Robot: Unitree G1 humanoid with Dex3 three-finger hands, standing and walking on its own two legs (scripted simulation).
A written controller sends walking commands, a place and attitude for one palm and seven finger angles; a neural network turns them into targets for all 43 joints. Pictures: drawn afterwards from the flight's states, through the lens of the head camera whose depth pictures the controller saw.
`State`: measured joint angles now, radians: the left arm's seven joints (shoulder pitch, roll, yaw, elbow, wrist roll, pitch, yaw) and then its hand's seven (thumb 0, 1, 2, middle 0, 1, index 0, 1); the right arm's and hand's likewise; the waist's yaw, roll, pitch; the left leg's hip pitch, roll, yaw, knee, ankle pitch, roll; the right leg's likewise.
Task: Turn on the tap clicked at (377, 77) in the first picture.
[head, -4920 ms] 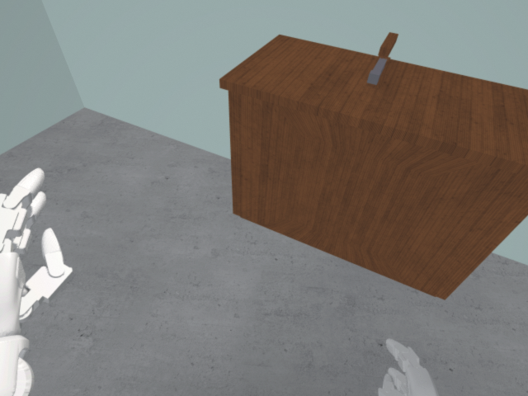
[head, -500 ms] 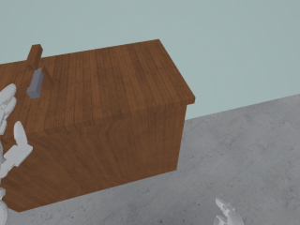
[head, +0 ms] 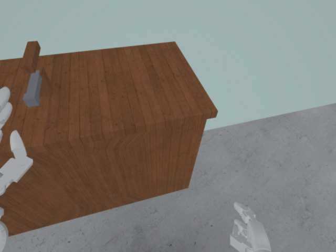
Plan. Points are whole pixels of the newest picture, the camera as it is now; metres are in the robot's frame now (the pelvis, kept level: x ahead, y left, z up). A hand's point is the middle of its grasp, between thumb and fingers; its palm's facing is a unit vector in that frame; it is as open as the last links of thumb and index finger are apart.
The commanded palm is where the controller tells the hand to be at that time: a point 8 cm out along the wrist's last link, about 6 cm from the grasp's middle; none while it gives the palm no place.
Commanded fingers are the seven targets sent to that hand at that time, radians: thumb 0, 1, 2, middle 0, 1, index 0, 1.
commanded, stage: come to a stop and stand still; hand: left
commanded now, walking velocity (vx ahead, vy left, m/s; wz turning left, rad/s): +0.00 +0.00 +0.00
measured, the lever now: (31, 99) +0.45 +0.41 +0.09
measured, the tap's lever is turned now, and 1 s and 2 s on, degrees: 0 0 0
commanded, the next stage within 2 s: look again from close up in 0.66 s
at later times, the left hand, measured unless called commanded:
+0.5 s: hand (38, 200) +0.16 +0.22 +0.16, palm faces +0.41 -0.84 -0.37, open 7.4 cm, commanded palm +0.11 +0.26 +0.18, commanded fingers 0.00 0.90 0.90 -0.20 -0.30 -0.20 -0.30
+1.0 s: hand (23, 175) +0.20 +0.26 +0.16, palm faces +0.32 -0.86 -0.39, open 7.4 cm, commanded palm +0.13 +0.30 +0.18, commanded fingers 0.00 0.90 0.90 -0.20 -0.30 -0.20 -0.30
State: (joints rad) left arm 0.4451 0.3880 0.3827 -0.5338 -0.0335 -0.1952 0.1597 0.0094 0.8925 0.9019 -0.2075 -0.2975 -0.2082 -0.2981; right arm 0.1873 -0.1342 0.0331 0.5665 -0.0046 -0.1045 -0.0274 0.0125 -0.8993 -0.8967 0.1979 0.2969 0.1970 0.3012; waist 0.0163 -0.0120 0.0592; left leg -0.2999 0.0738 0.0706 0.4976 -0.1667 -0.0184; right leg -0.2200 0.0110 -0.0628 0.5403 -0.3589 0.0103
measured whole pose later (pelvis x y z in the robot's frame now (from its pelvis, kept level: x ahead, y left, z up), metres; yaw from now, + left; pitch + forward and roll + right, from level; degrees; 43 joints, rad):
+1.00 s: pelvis -0.04 +0.03 +0.00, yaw -2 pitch -2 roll -1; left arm 0.37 0.35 0.33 -0.36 -0.03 -0.22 0.07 0.01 0.90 0.90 -0.20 -0.30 -0.20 -0.30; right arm 0.25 -0.22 0.02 0.59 0.03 -0.15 0.00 0.02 -0.90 -0.90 0.20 0.30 0.20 0.30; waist 0.01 0.02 0.04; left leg -0.27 -0.01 0.07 0.47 -0.19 0.04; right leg -0.25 0.01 0.00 0.46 -0.21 0.00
